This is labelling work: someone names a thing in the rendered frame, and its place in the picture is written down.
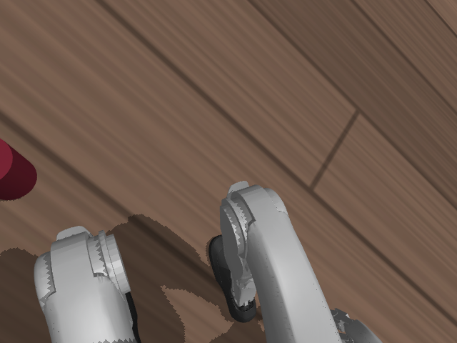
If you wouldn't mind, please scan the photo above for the right robot hand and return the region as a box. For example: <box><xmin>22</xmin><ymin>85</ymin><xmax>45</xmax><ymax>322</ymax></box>
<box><xmin>330</xmin><ymin>308</ymin><xmax>383</xmax><ymax>343</ymax></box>

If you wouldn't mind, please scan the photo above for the right robot foot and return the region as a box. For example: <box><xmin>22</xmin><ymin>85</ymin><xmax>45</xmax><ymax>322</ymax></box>
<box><xmin>209</xmin><ymin>235</ymin><xmax>256</xmax><ymax>323</ymax></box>

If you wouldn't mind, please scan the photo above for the can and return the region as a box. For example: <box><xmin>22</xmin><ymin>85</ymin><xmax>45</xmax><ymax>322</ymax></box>
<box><xmin>0</xmin><ymin>139</ymin><xmax>37</xmax><ymax>200</ymax></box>

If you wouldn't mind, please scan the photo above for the left robot foot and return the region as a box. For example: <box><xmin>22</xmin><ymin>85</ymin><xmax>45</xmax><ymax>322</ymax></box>
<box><xmin>125</xmin><ymin>292</ymin><xmax>141</xmax><ymax>343</ymax></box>

